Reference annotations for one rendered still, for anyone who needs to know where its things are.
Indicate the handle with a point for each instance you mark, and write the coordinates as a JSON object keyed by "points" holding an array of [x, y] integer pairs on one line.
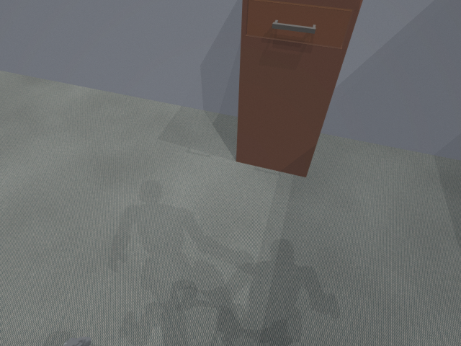
{"points": [[296, 28]]}

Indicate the drawer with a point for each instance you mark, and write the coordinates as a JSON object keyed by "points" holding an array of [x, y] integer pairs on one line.
{"points": [[330, 22]]}

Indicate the cabinet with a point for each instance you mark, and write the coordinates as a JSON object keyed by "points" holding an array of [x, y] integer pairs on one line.
{"points": [[285, 88]]}

